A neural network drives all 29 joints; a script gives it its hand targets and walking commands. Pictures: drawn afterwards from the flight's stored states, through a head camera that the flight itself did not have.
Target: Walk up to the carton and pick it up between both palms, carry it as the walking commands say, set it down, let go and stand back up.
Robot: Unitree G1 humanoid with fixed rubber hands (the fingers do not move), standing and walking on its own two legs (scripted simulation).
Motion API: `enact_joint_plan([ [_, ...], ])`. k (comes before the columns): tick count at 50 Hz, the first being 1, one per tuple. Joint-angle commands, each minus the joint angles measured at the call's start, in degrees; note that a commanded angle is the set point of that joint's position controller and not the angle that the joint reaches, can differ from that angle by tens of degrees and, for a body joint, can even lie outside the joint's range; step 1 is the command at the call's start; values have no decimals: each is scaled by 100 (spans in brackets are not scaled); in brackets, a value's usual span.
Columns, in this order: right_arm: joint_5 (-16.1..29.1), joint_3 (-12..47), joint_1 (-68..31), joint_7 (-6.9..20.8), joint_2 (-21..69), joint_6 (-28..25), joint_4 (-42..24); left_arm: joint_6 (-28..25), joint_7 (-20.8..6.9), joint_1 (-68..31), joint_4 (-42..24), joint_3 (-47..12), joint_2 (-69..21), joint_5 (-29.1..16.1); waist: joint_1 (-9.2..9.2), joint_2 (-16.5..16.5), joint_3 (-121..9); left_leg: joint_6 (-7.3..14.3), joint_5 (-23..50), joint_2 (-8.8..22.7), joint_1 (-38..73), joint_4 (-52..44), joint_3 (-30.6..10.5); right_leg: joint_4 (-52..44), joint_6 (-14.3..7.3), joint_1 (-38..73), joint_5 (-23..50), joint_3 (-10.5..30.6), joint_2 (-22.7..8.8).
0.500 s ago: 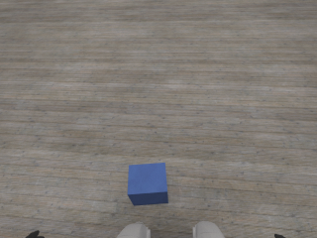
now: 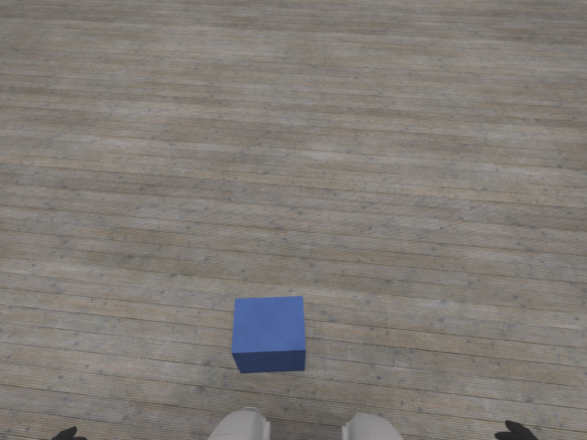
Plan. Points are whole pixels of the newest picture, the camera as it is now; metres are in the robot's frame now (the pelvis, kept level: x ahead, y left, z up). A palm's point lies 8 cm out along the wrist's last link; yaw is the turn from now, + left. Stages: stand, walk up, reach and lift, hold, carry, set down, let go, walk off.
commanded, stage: walk up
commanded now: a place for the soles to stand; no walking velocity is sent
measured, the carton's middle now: (270, 335) +0.47 +0.07 -0.62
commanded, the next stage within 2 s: reach and lift in 1.38 s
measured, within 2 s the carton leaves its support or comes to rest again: neither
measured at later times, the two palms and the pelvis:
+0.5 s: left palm out of the picture +0.06 +0.39 -0.08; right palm out of the picture +0.09 -0.25 -0.11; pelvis +0.00 +0.06 +0.00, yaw +3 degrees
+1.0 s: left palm out of the picture +0.08 +0.37 -0.08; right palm out of the picture +0.10 -0.27 -0.10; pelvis +0.01 +0.04 +0.00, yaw +2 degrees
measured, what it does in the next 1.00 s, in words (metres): steps on the spot: right foot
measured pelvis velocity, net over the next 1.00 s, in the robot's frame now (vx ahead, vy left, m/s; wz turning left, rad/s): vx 0.01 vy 0.04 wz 0.04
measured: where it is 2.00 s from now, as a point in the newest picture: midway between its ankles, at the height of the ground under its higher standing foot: outside the picture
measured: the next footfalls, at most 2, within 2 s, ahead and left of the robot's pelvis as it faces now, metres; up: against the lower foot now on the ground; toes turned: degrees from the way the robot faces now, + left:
right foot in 0.60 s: +0.07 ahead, -0.09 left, +0.00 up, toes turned +2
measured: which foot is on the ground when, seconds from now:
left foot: down 0.00-1.00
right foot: down 0.00-0.36, up 0.38-0.58, down 0.60-1.00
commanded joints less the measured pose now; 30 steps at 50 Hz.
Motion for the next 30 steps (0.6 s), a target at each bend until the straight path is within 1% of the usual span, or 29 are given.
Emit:
enact_joint_plan([
  [1,-134,-402,-336,-70,-1233,-123,-233,-38,18,-410,-152,211,1181,-144,120,146,-1116,902,1036,924,351,-2035,-2032,-686,-389,486,456,418,-21],
  [2,-143,-393,-435,-70,-1237,-115,-246,-36,9,-360,-103,210,1150,-138,151,297,-1010,967,694,960,177,-2174,-2219,-719,-396,544,225,466,65],
  [3,-296,-506,-434,51,-1506,34,-556,-122,129,229,-12,308,1516,-149,180,734,-917,995,540,726,-107,-1973,-2050,-769,-510,610,-166,451,61],
  [4,-295,-503,-621,91,-1345,110,-565,-162,170,521,78,350,1585,-112,327,507,-796,839,369,583,-667,-1655,-1786,-1174,-638,950,-570,844,-164],
  [5,-305,-496,-763,123,-1165,147,-673,-203,201,886,139,454,1812,-38,486,-16,-800,515,196,212,-1381,-804,-1145,-1925,-887,1528,-888,1576,-692],
  [6,-273,-483,-650,121,-988,182,-681,-244,225,1096,210,522,2104,-32,498,-1057,-833,297,-219,-161,-1696,595,-331,-2832,-1357,1745,-1101,2911,-1734],
  [7,-317,-523,-592,112,-1151,216,-640,-269,247,724,27,569,2222,-5,397,-1054,-591,136,-993,215,-1948,1332,-272,-3083,-1792,1415,-665,3550,-2491],
  [8,-307,-569,-414,124,-1307,226,-620,-288,261,436,-100,544,2212,-12,257,-602,-566,97,-1007,314,-1751,1556,-399,-2894,-1898,1230,-44,3509,-2535],
  [9,-273,-581,-315,167,-1294,222,-573,-297,267,300,-108,510,2061,-24,145,-509,-571,101,-884,426,-1452,1464,-326,-2728,-1830,1038,529,3052,-2400],
  [10,-247,-590,-169,190,-1242,203,-546,-292,288,155,-168,491,2034,-16,97,-663,-621,138,-805,422,-1193,1160,-225,-2465,-1681,1016,1187,2603,-2157],
  [11,-233,-580,-188,214,-1174,187,-554,-295,296,169,-167,452,1938,-1,121,-831,-626,147,-742,460,-1062,783,-66,-2203,-1524,957,1700,2122,-1867],
  [12,-209,-569,-184,256,-1103,179,-568,-287,280,199,-145,468,1951,4,128,-1077,-744,123,-554,422,-730,450,77,-2093,-1377,818,1781,1783,-1650],
  [13,-203,-572,-126,283,-1060,178,-542,-267,267,170,-135,469,1991,19,83,-1161,-853,124,-415,349,-416,227,179,-2002,-1320,731,1754,1587,-1554],
  [14,-158,-571,191,260,-1040,125,-361,-231,202,-99,-257,425,1895,26,-102,-1097,-989,168,-263,249,355,-448,339,-1780,-1163,305,1395,1285,-1364],
  [15,-153,-610,849,213,-1119,71,-71,-166,150,-403,-314,374,1705,21,-446,-780,-1134,247,-176,81,1467,-1121,486,-1087,-847,-399,926,692,-919],
  [16,-244,-655,1244,155,-1291,-3,46,-94,129,-205,-238,260,1199,-4,-621,482,-1200,504,-879,517,1909,-2252,-993,482,-441,-1050,85,90,-339],
  [17,-301,-688,1041,92,-1754,-73,-146,-66,133,-404,-433,138,729,-115,-544,1540,-667,989,-1040,1507,1538,-3465,-3650,1329,-166,-2048,-1119,102,245],
  [18,-254,-716,619,47,-1965,-124,-240,-31,145,-646,-407,215,1121,-73,-383,368,-471,1278,-1247,1754,1083,-3593,-4127,1301,-280,-1907,-915,940,73],
  [19,-165,-736,340,-9,-1977,-138,-221,-35,112,-658,-282,288,1449,-63,-315,-98,-448,1169,-1326,1593,1022,-3498,-3845,1231,-294,-1699,-692,953,-62],
  [20,-199,-699,203,-62,-1821,-158,-133,-33,87,-642,-146,260,1401,-89,-228,-24,-215,963,-985,1417,871,-3367,-3562,1101,-284,-1601,-513,873,-151],
  [21,-236,-633,114,-96,-1674,-180,-119,-14,39,-428,-104,269,1356,-104,-108,227,-212,922,-674,1322,886,-3180,-3262,988,-266,-1378,-566,745,-123],
  [22,-218,-585,65,-103,-1584,-180,-137,7,-2,-217,-72,270,1332,-112,-51,372,-318,915,-396,1402,948,-3117,-3169,857,-231,-1216,-699,752,-82],
  [24,-199,-567,72,-118,-1527,-218,-140,21,-35,-124,-56,301,1341,-82,-43,410,-436,991,-187,1516,970,-2946,-3110,561,-248,-961,-864,708,-34],
  [25,-233,-570,59,-113,-1510,-221,-168,-1,-44,-53,-87,314,1240,-86,3,558,-480,1165,-38,1561,920,-2829,-2994,274,-260,-835,-1002,608,23],
  [26,-211,-560,-42,-113,-1496,-216,-199,-20,-34,23,-50,296,1220,-77,43,534,-514,1245,231,1594,803,-2661,-2807,-160,-288,-502,-841,539,16],
  [27,-173,-548,-187,-100,-1410,-201,-189,-78,-29,154,39,291,1175,-69,192,405,-629,1139,602,1413,561,-2360,-2366,-861,-343,95,-345,389,95],
  [28,-161,-465,-340,-80,-1276,-189,-238,-152,-30,326,31,276,1180,-31,295,414,-871,968,991,1232,382,-1902,-1882,-1422,-414,661,156,473,78],
  [29,-101,-398,-368,-50,-1022,-192,-288,-214,-7,471,61,303,1330,37,386,44,-1135,644,1110,991,-106,-1258,-1490,-1712,-569,1209,564,1212,-259],
  [30,-53,-355,-339,-66,-845,-190,-304,-229,10,357,60,360,1594,74,288,-505,-1163,351,856,488,-646,-594,-711,-2226,-871,1586,546,2067,-716],
])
